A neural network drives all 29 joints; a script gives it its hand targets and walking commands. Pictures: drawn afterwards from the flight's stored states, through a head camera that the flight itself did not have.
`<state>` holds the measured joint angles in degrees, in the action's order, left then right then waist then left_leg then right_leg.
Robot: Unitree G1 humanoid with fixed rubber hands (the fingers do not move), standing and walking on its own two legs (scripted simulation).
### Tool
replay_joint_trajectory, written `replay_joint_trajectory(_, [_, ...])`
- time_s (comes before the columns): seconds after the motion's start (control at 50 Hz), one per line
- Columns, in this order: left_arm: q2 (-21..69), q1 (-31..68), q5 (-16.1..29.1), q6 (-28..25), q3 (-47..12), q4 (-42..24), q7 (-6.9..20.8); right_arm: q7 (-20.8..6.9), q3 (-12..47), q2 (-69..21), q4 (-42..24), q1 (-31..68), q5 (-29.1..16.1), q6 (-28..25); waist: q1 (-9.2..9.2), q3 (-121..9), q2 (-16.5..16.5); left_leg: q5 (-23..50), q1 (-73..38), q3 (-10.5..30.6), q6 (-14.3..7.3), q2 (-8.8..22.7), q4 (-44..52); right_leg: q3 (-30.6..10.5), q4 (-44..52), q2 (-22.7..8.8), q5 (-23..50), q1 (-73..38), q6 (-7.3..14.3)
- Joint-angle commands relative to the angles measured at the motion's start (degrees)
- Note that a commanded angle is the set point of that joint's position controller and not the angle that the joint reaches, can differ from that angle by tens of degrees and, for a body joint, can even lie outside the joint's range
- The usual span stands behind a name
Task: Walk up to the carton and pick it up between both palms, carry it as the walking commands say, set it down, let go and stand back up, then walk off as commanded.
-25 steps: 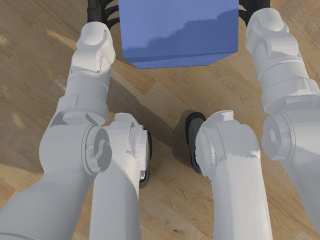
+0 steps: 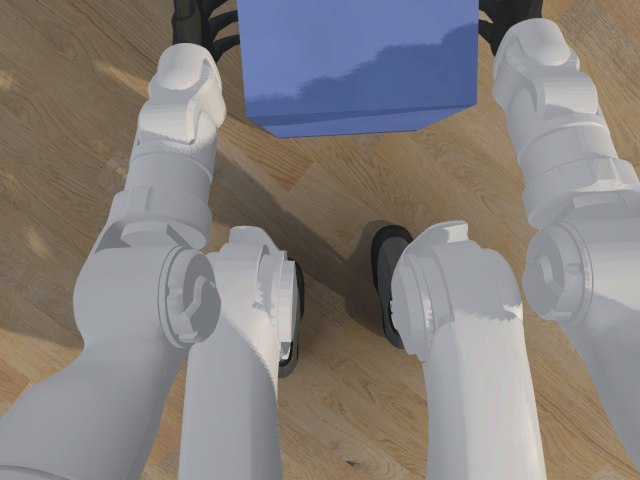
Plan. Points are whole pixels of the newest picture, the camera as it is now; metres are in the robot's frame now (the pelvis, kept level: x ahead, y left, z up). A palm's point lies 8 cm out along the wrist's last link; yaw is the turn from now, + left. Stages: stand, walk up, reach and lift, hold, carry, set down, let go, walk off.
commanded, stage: set down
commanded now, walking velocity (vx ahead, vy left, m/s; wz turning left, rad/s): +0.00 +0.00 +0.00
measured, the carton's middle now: (349, 38) +0.54 -0.02 -0.25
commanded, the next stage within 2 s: none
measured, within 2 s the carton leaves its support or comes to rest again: neither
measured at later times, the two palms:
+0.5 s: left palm (198, 56) +0.51 +0.14 -0.18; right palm (509, 43) +0.51 -0.18 -0.19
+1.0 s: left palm (172, 60) +0.51 +0.17 -0.19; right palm (524, 34) +0.51 -0.20 -0.19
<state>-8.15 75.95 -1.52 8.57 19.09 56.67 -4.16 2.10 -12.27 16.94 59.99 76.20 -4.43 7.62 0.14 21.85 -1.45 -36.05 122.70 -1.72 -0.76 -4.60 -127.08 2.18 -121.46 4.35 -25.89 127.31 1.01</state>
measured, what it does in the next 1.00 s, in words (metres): stands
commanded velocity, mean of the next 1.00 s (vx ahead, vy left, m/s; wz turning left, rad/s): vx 0.00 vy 0.00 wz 0.00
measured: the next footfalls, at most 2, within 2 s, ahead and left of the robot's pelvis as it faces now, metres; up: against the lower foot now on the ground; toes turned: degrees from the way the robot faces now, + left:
none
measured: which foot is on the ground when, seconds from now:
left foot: down 0.00-1.00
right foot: down 0.00-1.00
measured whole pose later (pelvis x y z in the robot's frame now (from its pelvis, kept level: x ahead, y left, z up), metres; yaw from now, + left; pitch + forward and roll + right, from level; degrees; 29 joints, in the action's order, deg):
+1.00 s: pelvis +0.01 +0.00 +0.00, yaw +1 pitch +33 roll +0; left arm -14.9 72.9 4.6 3.2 6.7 57.2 -8.4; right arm 4.3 -13.1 19.9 63.8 75.1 -7.1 0.4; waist 0.1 23.4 -1.3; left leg -37.4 122.9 -1.7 -0.8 -5.4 -127.1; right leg 2.2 -122.1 3.6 -27.9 127.3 1.0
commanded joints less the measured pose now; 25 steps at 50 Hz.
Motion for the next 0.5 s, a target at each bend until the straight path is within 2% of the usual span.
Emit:
replay_joint_trajectory(0.0, [41.5,31.6,-2.0,0.2,-15.7,-1.3,11.0,-12.5,6.5,-43.7,0.3,28.8,4.0,0.8,-4.38,-52.4,-2.7,5.3,-12.6,3.6,0.1,-2.4,12.7,-2.5,3.9,0.2,0.6,-19.7,0.8])
replay_joint_trajectory(0.02, [41.4,30.2,-2.8,-0.3,-15.1,-1.7,10.6,-12.5,6.9,-43.9,-0.5,28.8,3.6,0.3,-3.09,-54.0,-3.3,6.4,-13.3,4.0,0.2,-2.2,12.9,-2.5,3.3,0.0,1.1,-19.7,0.7])
replay_joint_trajectory(0.04, [41.2,30.0,-2.2,-0.4,-15.2,-2.3,10.7,-12.3,7.2,-43.6,-1.5,29.8,3.3,0.4,-3.47,-54.1,-2.6,5.8,-12.6,3.8,-0.1,-2.4,12.5,-2.6,3.6,0.0,0.5,-20.4,0.6])
replay_joint_trajectory(0.06, [40.4,29.3,-3.3,-0.1,-14.5,-0.9,10.7,-12.1,7.1,-43.9,-0.3,28.3,3.6,0.3,-2.94,-53.5,-2.5,5.9,-12.0,3.8,-0.1,-2.3,12.7,-2.7,3.7,0.2,1.5,-21.0,0.4])
replay_joint_trajectory(0.08, [39.1,29.9,-2.7,-0.3,-14.2,0.0,10.4,-11.7,7.1,-41.7,-0.8,28.9,4.2,0.1,-3.57,-53.5,-1.1,6.5,-12.8,4.2,0.0,-2.0,11.9,-2.7,3.1,-0.3,1.5,-20.3,0.4])
replay_joint_trajectory(0.1, [38.4,27.7,-3.4,-0.4,-13.3,0.1,10.2,-11.4,6.3,-40.4,-0.6,28.9,3.8,0.0,-2.67,-53.2,-2.4,6.0,-11.8,3.1,0.2,-2.3,12.0,-2.9,3.9,-0.1,0.5,-21.6,0.2])
replay_joint_trajectory(0.12, [36.4,28.8,-3.0,-0.8,-13.0,-0.3,10.2,-11.1,6.2,-39.7,-1.6,29.7,4.0,-0.3,-2.46,-53.5,-0.9,5.7,-11.4,3.2,-0.2,-2.4,12.1,-3.1,4.1,-0.3,0.2,-22.5,0.2])
replay_joint_trajectory(0.14, [36.3,28.4,-3.7,-0.9,-12.7,-0.8,9.9,-11.1,6.1,-40.0,-1.6,29.0,3.7,-0.4,-0.72,-54.4,-2.4,6.8,-11.6,2.8,0.0,-2.3,12.4,-3.3,3.7,0.1,1.8,-23.2,0.2])
replay_joint_trajectory(0.16, [35.6,29.1,-3.6,-1.1,-12.8,-1.1,9.7,-11.1,6.8,-38.3,-1.2,30.4,3.0,-0.4,0.11,-53.8,-2.6,6.9,-11.8,2.9,0.1,-2.1,11.8,-3.6,3.4,0.0,1.3,-22.1,0.3])
replay_joint_trajectory(0.18, [32.0,28.1,-3.9,-1.7,-12.5,-1.2,8.7,-10.2,5.8,-36.3,-0.4,27.8,3.6,-0.8,-2.11,-55.0,-0.8,7.6,-14.2,4.1,0.2,-1.5,12.3,-2.4,2.6,-0.4,2.4,-22.2,-0.4])
replay_joint_trajectory(0.2, [27.1,25.8,-4.8,-1.6,-9.7,1.2,7.7,-9.0,3.7,-30.7,2.1,25.0,5.1,-0.8,-1.95,-53.8,-0.4,6.8,-12.8,3.2,0.7,-1.7,11.7,-2.7,3.4,-0.4,1.2,-23.3,-0.5])
replay_joint_trajectory(0.22, [23.3,25.1,-4.5,-2.2,-9.5,-0.4,6.9,-7.9,1.7,-25.9,1.1,24.1,5.4,-1.5,-2.76,-53.6,-2.6,6.7,-13.5,3.2,0.8,-1.7,12.0,-3.0,3.6,-0.5,0.7,-22.6,-0.2])
replay_joint_trajectory(0.24, [22.7,25.4,-3.8,-2.3,-9.4,-0.3,6.6,-7.5,3.4,-25.0,-0.6,25.4,4.8,-2.0,-1.59,-55.2,-1.9,7.1,-13.3,2.5,0.9,-1.7,11.3,-3.4,4.2,-0.7,1.8,-24.8,-0.3])
replay_joint_trajectory(0.28, [17.7,25.0,-4.0,-3.3,-9.1,0.2,5.2,-6.0,2.5,-21.7,-0.1,24.2,4.1,-2.8,-1.81,-55.0,-1.2,6.5,-14.9,3.2,0.5,-1.4,12.4,-3.3,4.2,-1.1,1.2,-25.1,-0.6])
replay_joint_trajectory(0.3, [12.7,24.7,-3.2,-4.1,-8.7,-1.3,3.8,-4.7,1.6,-17.0,1.1,22.3,4.0,-3.2,-1.91,-56.5,-1.1,7.3,-15.5,3.7,0.6,-1.0,12.4,-3.2,3.4,-1.2,2.1,-25.5,-0.6])
replay_joint_trajectory(0.32, [4.7,21.7,-4.1,-4.6,-6.2,0.0,1.5,-2.8,-0.4,-7.0,2.5,19.3,4.6,-3.7,-1.56,-56.2,-1.8,7.8,-16.6,2.4,1.5,-1.0,11.6,-3.2,3.9,-1.2,1.3,-25.3,-0.9])
replay_joint_trajectory(0.34, [0.7,20.2,-3.3,-4.7,-6.1,0.2,0.3,-1.4,-0.5,-2.5,0.2,19.3,3.1,-4.4,-1.57,-56.4,-2.1,6.2,-17.3,2.7,1.4,-0.7,12.5,-3.2,4.3,-1.7,0.5,-26.2,-0.9])
replay_joint_trajectory(0.36, [-5.9,16.8,-3.4,-5.1,-5.9,2.1,-1.4,0.2,-2.3,3.1,3.5,14.3,3.6,-4.9,-3.39,-55.2,-0.9,5.8,-17.6,3.9,1.5,0.1,13.4,-2.3,4.1,-2.1,0.6,-24.6,-1.4])
replay_joint_trajectory(0.38, [-8.7,18.3,-1.8,-5.7,-6.8,-0.8,-2.2,1.2,-2.1,5.0,0.5,16.1,2.1,-5.5,-2.55,-58.3,-2.2,7.5,-19.0,4.1,1.7,0.1,12.9,-3.3,4.2,-2.3,2.7,-26.1,-1.2])
replay_joint_trajectory(0.4, [-10.5,17.9,-0.9,-5.8,-7.4,0.6,-3.2,2.2,-1.4,8.4,0.7,16.3,0.4,-6.2,-2.14,-60.3,-3.3,9.1,-19.6,4.3,2.1,1.0,12.5,-3.7,3.8,-2.7,5.1,-27.9,-1.4])
replay_joint_trajectory(0.42, [-9.3,19.1,2.5,-6.3,-10.4,-1.8,-3.3,2.3,0.7,7.1,0.8,15.9,-1.8,-6.5,-3.29,-61.5,-1.7,10.0,-20.7,4.0,2.1,0.8,12.8,-3.6,4.4,-2.6,5.4,-28.3,-1.3])
replay_joint_trajectory(0.44, [-11.8,19.3,4.1,-6.5,-10.1,-0.1,-3.7,2.9,0.6,9.3,2.5,16.2,-2.3,-6.7,-3.63,-60.4,-0.9,9.3,-19.1,4.3,2.1,1.0,12.4,-4.0,4.5,-2.8,5.1,-28.4,-1.2])
replay_joint_trajectory(0.48, [-12.5,21.5,6.6,-7.6,-12.0,-5.4,-4.4,3.5,1.4,9.6,-4.5,19.2,-4.9,-8.3,-3.91,-67.2,-0.4,14.6,-22.4,4.7,1.6,1.2,11.7,-4.0,3.5,-2.7,10.8,-31.9,-1.1])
